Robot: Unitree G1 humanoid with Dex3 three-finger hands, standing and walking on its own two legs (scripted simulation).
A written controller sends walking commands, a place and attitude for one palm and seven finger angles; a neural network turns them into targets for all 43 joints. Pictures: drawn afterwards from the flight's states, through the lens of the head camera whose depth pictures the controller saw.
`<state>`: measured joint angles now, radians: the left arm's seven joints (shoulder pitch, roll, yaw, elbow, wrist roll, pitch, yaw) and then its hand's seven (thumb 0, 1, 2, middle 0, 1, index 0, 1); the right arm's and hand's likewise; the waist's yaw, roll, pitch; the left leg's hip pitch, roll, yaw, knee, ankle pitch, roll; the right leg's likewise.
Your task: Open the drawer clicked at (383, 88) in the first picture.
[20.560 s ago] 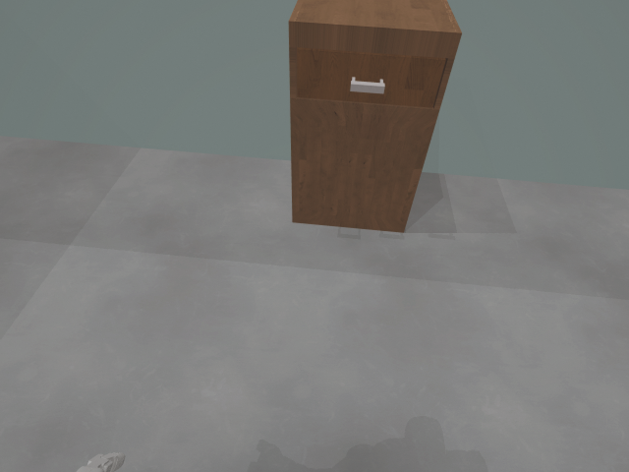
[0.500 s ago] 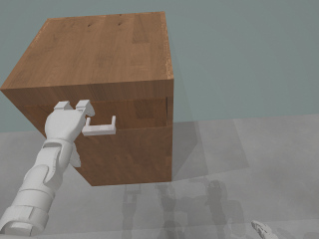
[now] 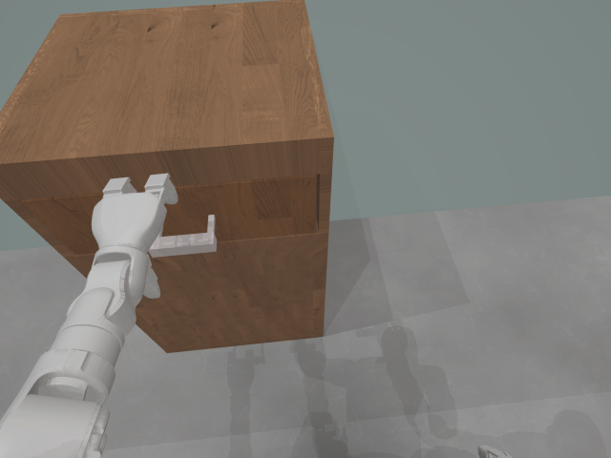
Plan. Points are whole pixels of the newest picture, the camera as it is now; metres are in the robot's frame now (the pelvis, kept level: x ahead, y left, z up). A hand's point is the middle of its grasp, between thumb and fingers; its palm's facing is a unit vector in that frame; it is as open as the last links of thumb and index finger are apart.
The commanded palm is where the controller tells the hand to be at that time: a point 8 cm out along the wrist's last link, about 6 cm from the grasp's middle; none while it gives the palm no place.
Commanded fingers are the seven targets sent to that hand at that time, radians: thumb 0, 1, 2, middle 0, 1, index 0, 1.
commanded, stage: move the hooked fingers above the handle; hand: left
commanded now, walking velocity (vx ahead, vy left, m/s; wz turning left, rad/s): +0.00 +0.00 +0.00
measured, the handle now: (184, 233) +0.47 +0.23 -0.05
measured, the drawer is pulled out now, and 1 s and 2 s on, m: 0.00 0.00 0.00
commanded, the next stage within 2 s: none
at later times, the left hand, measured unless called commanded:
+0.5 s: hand (174, 234) +0.43 +0.22 +0.00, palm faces +0.02 -0.02 -1.00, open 13.6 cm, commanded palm +0.40 +0.24 +0.07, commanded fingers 0.00 -0.50 0.30 -0.30 -1.20 -0.30 -1.20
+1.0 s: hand (173, 233) +0.42 +0.22 +0.01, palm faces +0.05 -0.04 -1.00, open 13.8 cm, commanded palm +0.41 +0.24 +0.07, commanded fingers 0.00 -0.50 0.30 -0.30 -1.20 -0.30 -1.20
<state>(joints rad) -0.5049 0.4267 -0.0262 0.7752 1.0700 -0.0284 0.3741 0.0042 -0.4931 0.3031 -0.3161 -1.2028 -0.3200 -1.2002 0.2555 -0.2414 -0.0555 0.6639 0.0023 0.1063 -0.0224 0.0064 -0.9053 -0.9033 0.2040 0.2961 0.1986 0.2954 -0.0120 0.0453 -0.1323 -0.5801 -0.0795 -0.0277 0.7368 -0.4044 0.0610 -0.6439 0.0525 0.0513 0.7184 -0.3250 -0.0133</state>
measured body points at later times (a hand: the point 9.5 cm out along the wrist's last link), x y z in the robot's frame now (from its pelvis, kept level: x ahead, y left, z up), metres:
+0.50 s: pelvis -0.01 +0.00 -0.01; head +0.07 -0.01 +0.44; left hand +0.42 +0.22 +0.06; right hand +0.06 -0.26 -0.15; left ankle -0.04 +0.08 -0.71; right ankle +0.01 -0.12 -0.71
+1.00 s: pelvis -0.01 -0.01 -0.01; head +0.07 -0.01 +0.43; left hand +0.42 +0.22 +0.06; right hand +0.07 -0.29 -0.14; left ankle -0.04 +0.08 -0.71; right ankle +0.01 -0.12 -0.71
